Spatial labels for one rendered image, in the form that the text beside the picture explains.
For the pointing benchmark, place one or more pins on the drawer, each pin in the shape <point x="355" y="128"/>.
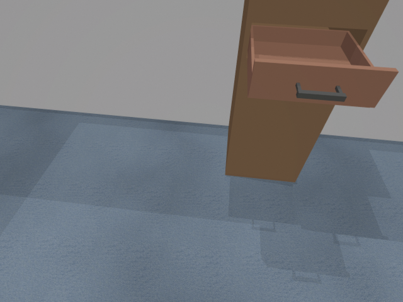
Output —
<point x="279" y="57"/>

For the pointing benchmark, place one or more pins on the handle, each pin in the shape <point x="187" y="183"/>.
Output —
<point x="321" y="95"/>

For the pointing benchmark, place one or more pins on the cabinet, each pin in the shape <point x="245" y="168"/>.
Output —
<point x="272" y="139"/>

